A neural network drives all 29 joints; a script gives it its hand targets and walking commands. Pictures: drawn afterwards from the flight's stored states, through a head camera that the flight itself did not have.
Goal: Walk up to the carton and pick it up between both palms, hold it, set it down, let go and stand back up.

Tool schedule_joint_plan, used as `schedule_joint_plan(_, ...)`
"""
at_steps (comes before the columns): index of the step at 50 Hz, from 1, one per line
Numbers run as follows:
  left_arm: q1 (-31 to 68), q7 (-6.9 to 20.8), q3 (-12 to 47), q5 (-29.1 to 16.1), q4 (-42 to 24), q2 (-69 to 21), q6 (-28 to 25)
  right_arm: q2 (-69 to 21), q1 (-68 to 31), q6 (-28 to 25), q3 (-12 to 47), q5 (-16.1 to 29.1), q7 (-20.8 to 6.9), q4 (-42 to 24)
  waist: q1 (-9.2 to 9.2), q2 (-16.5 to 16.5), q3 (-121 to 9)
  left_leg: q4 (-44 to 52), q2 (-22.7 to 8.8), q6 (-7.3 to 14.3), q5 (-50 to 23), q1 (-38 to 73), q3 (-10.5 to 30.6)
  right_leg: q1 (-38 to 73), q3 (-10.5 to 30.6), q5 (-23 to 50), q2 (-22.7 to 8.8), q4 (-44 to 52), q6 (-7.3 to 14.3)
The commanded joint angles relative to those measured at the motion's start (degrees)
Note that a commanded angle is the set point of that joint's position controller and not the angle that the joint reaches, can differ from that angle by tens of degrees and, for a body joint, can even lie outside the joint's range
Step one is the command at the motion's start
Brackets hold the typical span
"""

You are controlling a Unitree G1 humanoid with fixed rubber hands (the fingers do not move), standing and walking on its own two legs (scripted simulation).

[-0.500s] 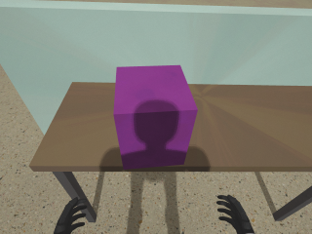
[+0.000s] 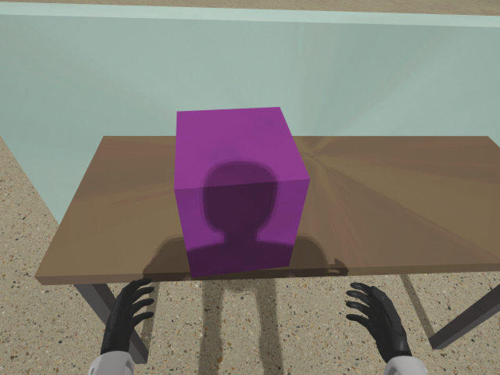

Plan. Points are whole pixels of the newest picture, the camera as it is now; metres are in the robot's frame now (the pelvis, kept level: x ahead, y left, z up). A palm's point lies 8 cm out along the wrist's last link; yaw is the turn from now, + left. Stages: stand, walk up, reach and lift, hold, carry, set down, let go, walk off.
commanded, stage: reach and lift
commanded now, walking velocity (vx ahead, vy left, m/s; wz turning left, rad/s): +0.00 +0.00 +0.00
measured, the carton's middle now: (235, 192) +0.45 +0.07 +0.05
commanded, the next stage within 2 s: none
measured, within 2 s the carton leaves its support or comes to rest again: neither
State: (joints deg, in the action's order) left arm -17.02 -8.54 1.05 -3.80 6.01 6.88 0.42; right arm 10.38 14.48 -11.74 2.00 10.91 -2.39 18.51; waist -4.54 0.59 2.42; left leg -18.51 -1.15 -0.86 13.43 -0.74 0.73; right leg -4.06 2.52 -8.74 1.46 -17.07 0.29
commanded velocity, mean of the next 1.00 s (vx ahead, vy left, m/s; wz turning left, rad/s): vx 0.00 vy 0.00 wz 0.00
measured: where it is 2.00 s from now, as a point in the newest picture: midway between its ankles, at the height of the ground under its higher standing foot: outside the picture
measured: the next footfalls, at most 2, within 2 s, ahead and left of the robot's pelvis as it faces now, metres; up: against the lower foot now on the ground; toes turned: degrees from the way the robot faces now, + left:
none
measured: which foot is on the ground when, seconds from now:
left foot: down 0.00-1.00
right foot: down 0.00-1.00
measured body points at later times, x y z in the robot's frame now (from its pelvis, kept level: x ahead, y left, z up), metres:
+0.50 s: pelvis -0.01 -0.01 +0.00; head +0.00 +0.00 +0.45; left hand +0.26 +0.22 +0.06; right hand +0.29 -0.18 +0.05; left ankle -0.03 +0.12 -0.75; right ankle +0.01 -0.12 -0.75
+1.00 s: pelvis -0.01 -0.01 +0.00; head +0.01 -0.01 +0.45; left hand +0.31 +0.23 +0.11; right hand +0.37 -0.16 +0.10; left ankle -0.03 +0.12 -0.75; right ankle +0.01 -0.12 -0.75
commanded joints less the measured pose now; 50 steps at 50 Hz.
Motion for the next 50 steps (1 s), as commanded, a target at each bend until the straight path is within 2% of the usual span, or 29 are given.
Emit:
schedule_joint_plan(1,7.7,-0.4,-1.4,-0.2,-11.1,2.4,-2.2,6.4,-6.7,-1.6,-2.3,0.9,0.7,-12.9,0.29,0.3,-5.2,2.5,2.0,-1.3,-17.7,-4.9,-4.2,4.4,-0.7,3.7,0.8,1.9,2.4)
schedule_joint_plan(6,11.9,-0.8,-2.3,-0.1,-11.3,1.8,-1.2,5.9,-9.5,0.0,-1.5,1.7,1.3,-14.9,0.02,0.5,-4.8,3.4,2.0,-0.6,-14.6,-5.4,-4.5,3.7,0.2,2.2,0.4,1.8,2.3)
schedule_joint_plan(11,18.3,-1.0,-4.4,-0.3,-12.9,2.4,4.9,6.2,-16.3,4.2,-1.4,2.2,2.6,-16.5,-0.94,0.2,-4.8,5.1,1.8,0.4,-10.1,-7.0,-5.0,4.0,1.1,0.0,-0.1,1.6,2.1)
schedule_joint_plan(16,22.0,-0.9,-5.5,-1.9,-19.0,3.8,10.3,8.1,-21.0,7.9,-1.3,4.4,4.3,-20.1,-1.05,-1.2,-11.1,2.7,1.9,-0.4,-17.5,-3.4,-5.0,4.5,1.0,4.8,0.7,0.5,2.0)
schedule_joint_plan(19,23.6,-0.1,-6.7,-2.1,-19.9,3.8,13.6,8.9,-23.6,9.9,-1.1,5.3,5.2,-19.6,-0.96,-1.7,-12.4,1.8,2.0,-0.8,-20.1,-1.4,-4.8,3.8,0.7,6.2,1.0,1.1,1.9)
schedule_joint_plan(25,28.1,1.5,-8.3,-2.8,-19.9,3.9,18.6,9.7,-29.7,13.5,-1.4,6.0,6.2,-18.6,-0.51,-0.3,-13.0,2.2,2.0,-0.6,-18.8,-0.9,-4.5,3.1,0.1,5.4,1.2,2.0,1.4)
schedule_joint_plan(36,38.8,2.4,-11.1,-3.9,-22.6,6.3,25.7,12.0,-43.0,18.8,-1.9,7.8,8.0,-18.4,-0.35,-0.3,-18.9,0.4,2.2,-1.2,-21.7,-2.4,-4.3,6.0,-0.6,10.7,1.5,0.3,0.5)
schedule_joint_plan(50,54.0,2.6,-14.0,-3.2,-18.5,8.6,33.8,14.4,-59.5,25.0,-1.5,10.3,9.4,-11.9,-0.01,-1.0,-24.0,-0.4,2.2,-1.6,-20.8,-4.1,-4.1,8.0,-1.3,13.0,1.4,-1.1,-0.2)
